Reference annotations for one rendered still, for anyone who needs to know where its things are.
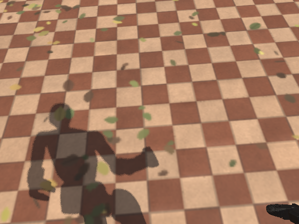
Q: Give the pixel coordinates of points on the right robot hand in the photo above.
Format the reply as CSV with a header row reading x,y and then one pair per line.
x,y
285,211

